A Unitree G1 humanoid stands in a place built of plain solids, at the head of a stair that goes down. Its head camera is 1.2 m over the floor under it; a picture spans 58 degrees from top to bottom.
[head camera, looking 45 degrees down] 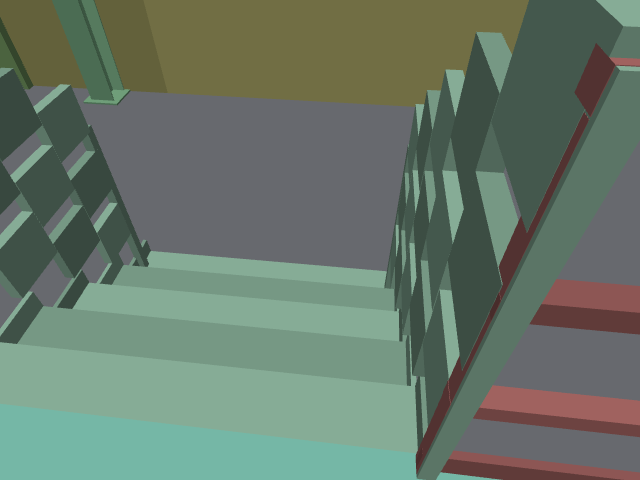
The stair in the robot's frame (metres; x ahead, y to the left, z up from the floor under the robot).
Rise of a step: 0.17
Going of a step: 0.28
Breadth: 1.62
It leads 7 degrees to the right of straight ahead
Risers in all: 6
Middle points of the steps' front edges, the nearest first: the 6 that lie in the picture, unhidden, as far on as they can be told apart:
0.49 0.50 0.00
0.77 0.46 -0.17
1.05 0.43 -0.35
1.33 0.40 -0.52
1.61 0.37 -0.70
1.89 0.34 -0.87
